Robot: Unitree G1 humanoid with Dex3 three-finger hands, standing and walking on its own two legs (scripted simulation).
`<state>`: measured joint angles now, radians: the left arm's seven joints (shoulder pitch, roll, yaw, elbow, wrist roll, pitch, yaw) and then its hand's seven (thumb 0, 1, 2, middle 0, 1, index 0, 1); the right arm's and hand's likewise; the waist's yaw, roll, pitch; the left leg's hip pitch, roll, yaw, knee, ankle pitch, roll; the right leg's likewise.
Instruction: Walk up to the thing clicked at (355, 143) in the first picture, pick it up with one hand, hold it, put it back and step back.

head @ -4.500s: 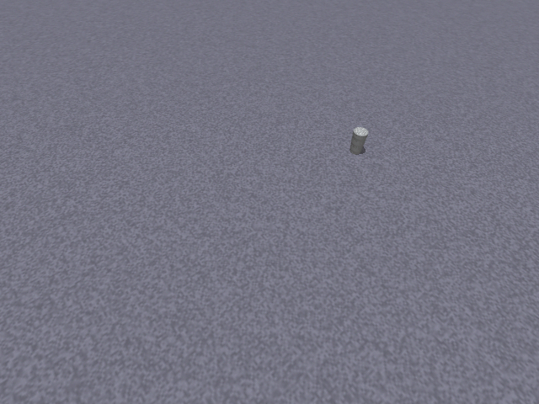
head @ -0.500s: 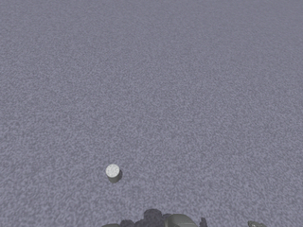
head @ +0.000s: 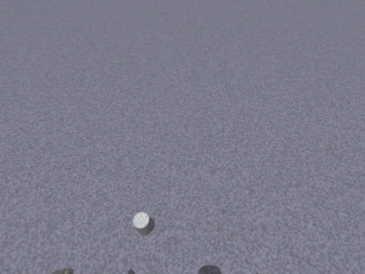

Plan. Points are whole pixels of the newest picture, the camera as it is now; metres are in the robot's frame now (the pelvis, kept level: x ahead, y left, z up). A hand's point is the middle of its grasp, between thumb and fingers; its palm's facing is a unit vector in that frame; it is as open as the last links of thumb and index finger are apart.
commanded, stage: walk up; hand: left
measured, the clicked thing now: (142, 225) +0.46 +0.21 -0.70
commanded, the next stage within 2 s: stand in 1.24 s
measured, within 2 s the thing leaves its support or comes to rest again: neither
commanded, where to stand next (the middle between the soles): +0.11 -0.01 m, yaw +1 degrees
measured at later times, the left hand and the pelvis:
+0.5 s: hand out of the picture +0.08 +0.26 -0.15, palm faces -0.01 -0.95 -0.32, open 7.4 cm; pelvis +0.02 +0.01 +0.01, yaw +0 degrees
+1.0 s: hand out of the picture +0.11 +0.25 -0.14, palm faces +0.00 -0.95 -0.31, open 7.4 cm; pelvis +0.03 +0.01 +0.02, yaw +0 degrees
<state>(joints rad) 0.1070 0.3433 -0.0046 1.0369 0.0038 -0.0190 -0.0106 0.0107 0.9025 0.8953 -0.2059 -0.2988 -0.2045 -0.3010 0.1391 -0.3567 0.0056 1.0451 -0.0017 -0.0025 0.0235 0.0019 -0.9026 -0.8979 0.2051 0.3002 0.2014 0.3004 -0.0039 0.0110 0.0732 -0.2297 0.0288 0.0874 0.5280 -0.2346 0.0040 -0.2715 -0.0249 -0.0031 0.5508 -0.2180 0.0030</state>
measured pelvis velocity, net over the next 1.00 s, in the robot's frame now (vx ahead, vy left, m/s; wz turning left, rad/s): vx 0.03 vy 0.01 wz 0.01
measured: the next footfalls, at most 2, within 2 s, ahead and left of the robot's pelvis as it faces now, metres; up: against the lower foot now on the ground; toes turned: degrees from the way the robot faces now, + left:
none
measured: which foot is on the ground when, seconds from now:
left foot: down 0.00-1.00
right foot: down 0.00-1.00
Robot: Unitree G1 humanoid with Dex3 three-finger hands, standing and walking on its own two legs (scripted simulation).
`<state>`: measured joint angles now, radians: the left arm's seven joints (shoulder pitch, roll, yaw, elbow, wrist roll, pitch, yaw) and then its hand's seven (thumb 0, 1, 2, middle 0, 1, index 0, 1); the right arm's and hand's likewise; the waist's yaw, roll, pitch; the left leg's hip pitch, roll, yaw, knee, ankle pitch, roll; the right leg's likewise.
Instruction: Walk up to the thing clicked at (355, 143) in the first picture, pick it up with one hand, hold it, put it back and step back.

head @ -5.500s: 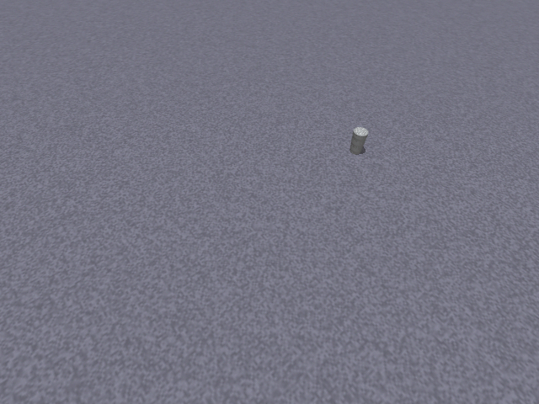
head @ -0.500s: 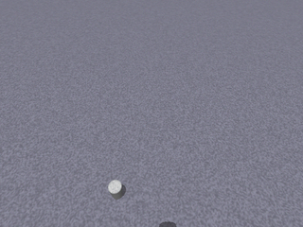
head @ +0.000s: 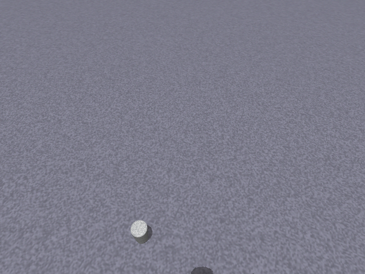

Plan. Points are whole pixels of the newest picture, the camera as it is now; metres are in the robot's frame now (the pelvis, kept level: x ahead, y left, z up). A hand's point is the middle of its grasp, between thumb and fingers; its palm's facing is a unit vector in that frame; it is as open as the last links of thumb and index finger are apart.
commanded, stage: walk up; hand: left
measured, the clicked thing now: (140, 233) +0.43 +0.20 -0.71
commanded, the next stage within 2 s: stand in 0.24 s
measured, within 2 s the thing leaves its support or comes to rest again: neither
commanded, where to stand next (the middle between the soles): +0.08 -0.02 m, yaw +1 degrees
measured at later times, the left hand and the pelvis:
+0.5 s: hand out of the picture +0.09 +0.25 -0.16, palm faces -0.01 -0.94 -0.33, open 7.4 cm; pelvis +0.01 +0.00 +0.00, yaw +1 degrees
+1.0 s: hand out of the picture +0.07 +0.25 -0.16, palm faces +0.01 -0.94 -0.33, open 7.4 cm; pelvis +0.01 +0.00 +0.00, yaw +2 degrees
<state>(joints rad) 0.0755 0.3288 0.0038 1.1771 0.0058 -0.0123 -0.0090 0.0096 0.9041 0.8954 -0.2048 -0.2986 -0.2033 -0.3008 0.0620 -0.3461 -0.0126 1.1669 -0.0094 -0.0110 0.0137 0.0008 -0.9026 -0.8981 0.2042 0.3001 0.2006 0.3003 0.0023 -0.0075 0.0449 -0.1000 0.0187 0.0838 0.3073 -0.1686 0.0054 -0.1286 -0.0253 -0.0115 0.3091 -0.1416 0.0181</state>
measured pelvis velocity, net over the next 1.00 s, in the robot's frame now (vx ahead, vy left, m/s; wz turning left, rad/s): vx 0.01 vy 0.00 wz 0.03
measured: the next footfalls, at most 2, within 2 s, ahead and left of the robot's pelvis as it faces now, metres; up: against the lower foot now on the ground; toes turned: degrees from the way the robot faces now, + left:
none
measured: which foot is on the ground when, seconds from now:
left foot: down 0.00-1.00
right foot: down 0.00-1.00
